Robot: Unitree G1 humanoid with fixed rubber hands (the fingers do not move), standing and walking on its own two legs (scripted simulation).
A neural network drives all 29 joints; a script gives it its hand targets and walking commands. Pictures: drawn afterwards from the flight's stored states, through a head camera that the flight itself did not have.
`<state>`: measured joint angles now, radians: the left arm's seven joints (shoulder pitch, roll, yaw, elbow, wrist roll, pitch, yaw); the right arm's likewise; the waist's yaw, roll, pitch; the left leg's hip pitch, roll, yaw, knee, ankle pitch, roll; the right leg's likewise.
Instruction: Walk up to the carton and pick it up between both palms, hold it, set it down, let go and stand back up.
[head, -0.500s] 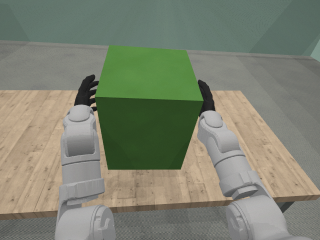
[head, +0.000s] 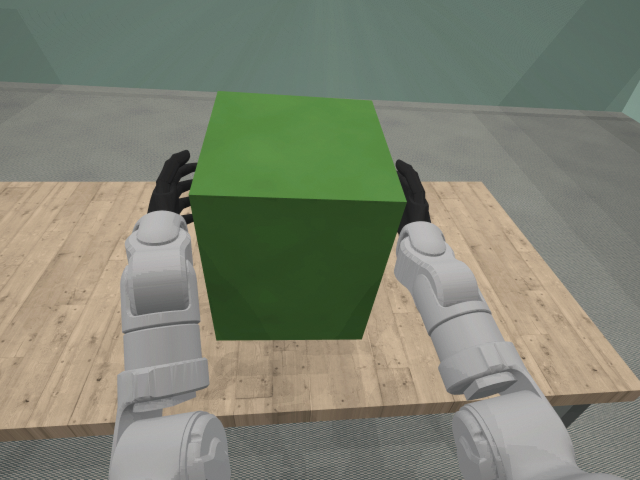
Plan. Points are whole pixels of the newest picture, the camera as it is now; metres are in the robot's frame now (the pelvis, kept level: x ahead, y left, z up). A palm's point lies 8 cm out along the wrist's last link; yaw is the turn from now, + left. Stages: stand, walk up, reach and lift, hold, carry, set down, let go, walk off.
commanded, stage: hold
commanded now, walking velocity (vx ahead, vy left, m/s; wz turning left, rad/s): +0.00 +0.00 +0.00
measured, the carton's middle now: (293, 221) +0.40 +0.00 +0.17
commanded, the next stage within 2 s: set down in 0.44 s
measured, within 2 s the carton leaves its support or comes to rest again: neither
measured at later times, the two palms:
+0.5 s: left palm (168, 215) +0.36 +0.15 +0.21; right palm (412, 221) +0.36 -0.14 +0.20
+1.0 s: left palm (182, 246) +0.38 +0.15 +0.15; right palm (406, 246) +0.36 -0.14 +0.15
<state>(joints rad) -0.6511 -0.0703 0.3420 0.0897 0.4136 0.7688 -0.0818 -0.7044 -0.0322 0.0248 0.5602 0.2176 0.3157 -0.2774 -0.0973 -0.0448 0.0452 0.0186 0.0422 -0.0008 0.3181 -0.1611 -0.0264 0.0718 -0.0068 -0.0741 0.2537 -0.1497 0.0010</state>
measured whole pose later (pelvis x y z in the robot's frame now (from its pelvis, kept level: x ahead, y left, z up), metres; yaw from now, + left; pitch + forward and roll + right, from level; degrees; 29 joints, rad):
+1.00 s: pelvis +0.01 +0.01 +0.00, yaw +1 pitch -9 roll -1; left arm -0.57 -0.08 0.32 0.22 0.39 0.49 -0.09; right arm -0.57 0.03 -0.08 0.62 0.05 -0.07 -0.23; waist -0.10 -0.08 0.11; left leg 0.02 0.02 -0.01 0.31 -0.16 -0.01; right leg 0.08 -0.02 -0.09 0.23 -0.15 0.01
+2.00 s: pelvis +0.02 +0.02 +0.00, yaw -1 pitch -3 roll -1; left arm -0.75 -0.03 0.38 0.73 0.38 0.23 -0.07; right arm -0.64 0.08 -0.29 0.85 -0.09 -0.20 -0.23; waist -0.12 -0.06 0.04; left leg -0.08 0.02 0.04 0.29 -0.16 0.00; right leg -0.01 -0.03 -0.07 0.19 -0.12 0.03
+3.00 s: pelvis +0.03 +0.02 +0.00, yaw -1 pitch +8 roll -1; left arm -0.93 0.09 0.38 1.21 0.36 -0.04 -0.06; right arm -0.67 0.18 -0.59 1.00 -0.33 -0.31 -0.25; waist -0.13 -0.05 -0.06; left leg -0.31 0.04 0.06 0.32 -0.16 0.00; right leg -0.24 -0.03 -0.08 0.19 -0.10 0.02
